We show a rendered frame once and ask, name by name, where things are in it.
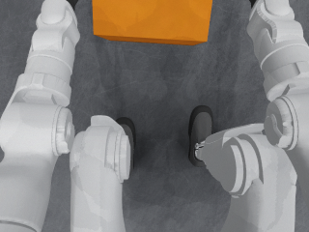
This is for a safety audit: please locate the right robot forearm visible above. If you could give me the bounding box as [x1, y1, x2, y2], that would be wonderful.
[246, 0, 309, 102]

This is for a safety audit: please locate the left robot forearm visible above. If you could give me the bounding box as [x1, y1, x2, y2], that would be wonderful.
[0, 0, 80, 151]

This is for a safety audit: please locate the carton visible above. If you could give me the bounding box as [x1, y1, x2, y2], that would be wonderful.
[92, 0, 212, 45]

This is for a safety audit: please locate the left robot thigh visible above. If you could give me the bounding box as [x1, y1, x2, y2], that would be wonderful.
[70, 126, 130, 232]

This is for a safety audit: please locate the robot right shin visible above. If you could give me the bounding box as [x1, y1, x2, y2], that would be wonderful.
[195, 123, 297, 184]

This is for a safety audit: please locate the robot left upper arm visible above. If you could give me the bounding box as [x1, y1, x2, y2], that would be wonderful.
[0, 101, 75, 232]

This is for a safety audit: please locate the robot left hand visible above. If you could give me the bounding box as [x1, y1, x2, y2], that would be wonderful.
[66, 0, 78, 11]

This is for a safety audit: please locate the robot right upper arm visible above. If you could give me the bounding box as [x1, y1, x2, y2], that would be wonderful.
[264, 92, 309, 210]

